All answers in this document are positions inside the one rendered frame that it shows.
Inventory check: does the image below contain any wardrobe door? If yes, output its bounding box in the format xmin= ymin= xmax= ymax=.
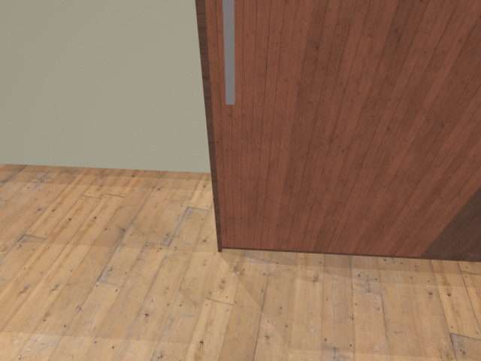
xmin=205 ymin=0 xmax=481 ymax=257
xmin=426 ymin=186 xmax=481 ymax=253

